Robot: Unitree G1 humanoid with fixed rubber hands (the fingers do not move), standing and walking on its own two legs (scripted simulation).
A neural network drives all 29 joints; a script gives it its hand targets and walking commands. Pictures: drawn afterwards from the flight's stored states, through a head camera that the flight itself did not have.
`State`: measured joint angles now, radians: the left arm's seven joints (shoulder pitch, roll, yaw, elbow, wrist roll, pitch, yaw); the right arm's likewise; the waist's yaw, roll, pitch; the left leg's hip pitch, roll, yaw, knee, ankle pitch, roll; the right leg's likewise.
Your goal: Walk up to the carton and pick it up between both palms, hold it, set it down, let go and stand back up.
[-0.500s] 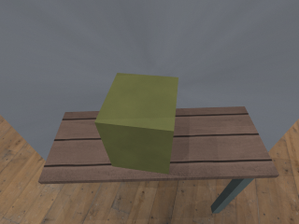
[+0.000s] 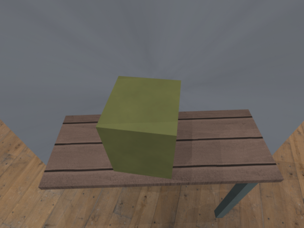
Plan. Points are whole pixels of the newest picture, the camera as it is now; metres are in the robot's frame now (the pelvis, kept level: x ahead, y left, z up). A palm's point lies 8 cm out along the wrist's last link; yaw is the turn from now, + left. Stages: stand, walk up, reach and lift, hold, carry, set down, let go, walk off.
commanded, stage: stand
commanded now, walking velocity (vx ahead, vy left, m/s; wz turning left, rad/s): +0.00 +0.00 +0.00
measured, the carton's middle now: (145, 128) +0.42 +0.05 -0.01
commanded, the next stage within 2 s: walk up in 1.92 s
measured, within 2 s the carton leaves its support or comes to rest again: neither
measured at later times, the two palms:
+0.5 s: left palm out of the picture +0.01 +0.23 -0.14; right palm out of the picture +0.01 -0.23 -0.14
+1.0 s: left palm out of the picture +0.01 +0.22 -0.14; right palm out of the picture +0.01 -0.22 -0.14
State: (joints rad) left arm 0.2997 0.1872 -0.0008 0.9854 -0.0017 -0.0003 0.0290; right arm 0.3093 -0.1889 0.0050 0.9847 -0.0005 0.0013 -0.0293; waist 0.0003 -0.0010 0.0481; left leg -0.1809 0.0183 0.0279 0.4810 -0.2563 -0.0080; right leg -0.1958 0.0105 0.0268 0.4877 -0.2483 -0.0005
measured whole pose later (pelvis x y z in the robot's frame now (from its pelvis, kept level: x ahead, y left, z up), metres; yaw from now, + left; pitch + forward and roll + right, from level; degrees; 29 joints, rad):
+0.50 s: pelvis +0.00 +0.00 +0.00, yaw +0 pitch -2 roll +0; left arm 0.29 0.17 0.00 1.04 0.00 0.00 0.04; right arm 0.30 -0.17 0.01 1.04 0.00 0.00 -0.04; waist 0.00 0.00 0.05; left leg -0.16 0.02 0.03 0.46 -0.25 -0.01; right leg -0.18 0.01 0.03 0.47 -0.24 0.00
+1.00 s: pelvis +0.01 +0.00 +0.00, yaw +0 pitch -2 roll +0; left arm 0.29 0.16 -0.01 1.07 0.00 -0.01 0.04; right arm 0.30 -0.16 0.01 1.07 0.00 0.00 -0.04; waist 0.00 0.00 0.05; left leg -0.15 0.02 0.03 0.45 -0.25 -0.01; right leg -0.17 0.02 0.03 0.45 -0.24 0.00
